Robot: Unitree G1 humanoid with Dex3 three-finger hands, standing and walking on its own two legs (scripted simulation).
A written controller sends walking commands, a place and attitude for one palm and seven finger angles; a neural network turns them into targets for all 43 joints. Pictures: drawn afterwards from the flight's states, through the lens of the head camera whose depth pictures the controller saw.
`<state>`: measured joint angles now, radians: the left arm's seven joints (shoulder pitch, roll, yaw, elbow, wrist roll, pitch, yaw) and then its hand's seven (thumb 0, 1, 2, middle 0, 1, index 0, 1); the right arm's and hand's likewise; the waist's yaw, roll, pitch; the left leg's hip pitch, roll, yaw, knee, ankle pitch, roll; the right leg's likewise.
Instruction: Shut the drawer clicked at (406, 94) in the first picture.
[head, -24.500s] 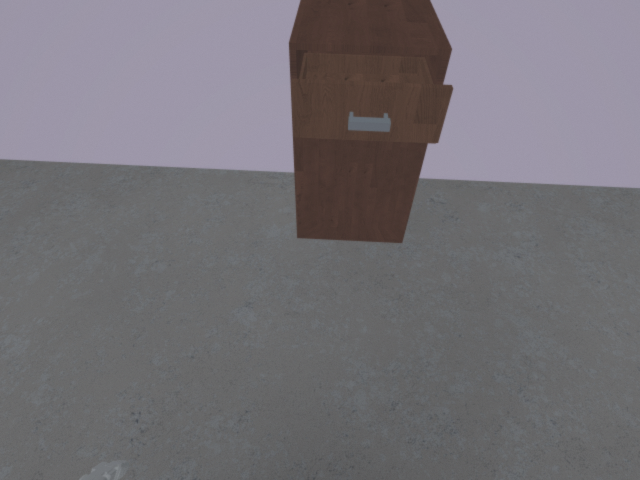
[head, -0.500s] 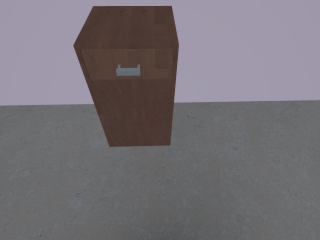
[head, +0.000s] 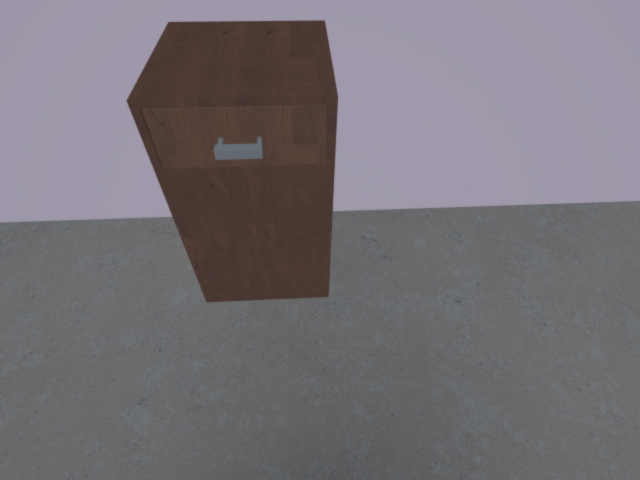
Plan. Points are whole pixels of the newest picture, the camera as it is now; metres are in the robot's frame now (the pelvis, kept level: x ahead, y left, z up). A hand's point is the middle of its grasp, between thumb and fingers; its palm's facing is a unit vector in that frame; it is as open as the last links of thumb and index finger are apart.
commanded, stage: look to check the result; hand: left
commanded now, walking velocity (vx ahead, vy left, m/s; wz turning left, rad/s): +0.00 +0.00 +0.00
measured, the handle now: (239, 146) +0.81 +0.23 -0.06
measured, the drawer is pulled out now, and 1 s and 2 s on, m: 0.00 0.00 0.00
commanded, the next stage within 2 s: stand and wait in 0.52 s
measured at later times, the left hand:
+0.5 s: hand out of the picture +0.01 +0.16 -0.17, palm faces +0.02 -0.98 -0.19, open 7.4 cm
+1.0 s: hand out of the picture +0.02 +0.15 -0.17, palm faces +0.02 -0.98 -0.20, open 7.4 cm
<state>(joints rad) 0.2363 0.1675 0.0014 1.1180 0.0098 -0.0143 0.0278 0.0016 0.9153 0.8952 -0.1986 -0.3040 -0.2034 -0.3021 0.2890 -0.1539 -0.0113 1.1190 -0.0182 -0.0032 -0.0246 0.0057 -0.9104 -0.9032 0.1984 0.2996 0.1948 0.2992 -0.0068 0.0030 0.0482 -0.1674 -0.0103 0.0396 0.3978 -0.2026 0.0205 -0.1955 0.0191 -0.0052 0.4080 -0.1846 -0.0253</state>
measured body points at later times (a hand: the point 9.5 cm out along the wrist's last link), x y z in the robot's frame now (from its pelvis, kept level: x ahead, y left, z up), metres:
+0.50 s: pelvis +0.01 -0.01 +0.00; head +0.03 -0.02 +0.45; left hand +0.01 +0.21 -0.16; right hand -0.01 -0.23 -0.16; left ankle +0.01 +0.11 -0.74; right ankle +0.02 -0.10 -0.74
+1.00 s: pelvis +0.02 -0.02 +0.00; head +0.04 -0.02 +0.45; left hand +0.02 +0.21 -0.16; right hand +0.00 -0.23 -0.16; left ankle +0.01 +0.11 -0.74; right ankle +0.02 -0.10 -0.74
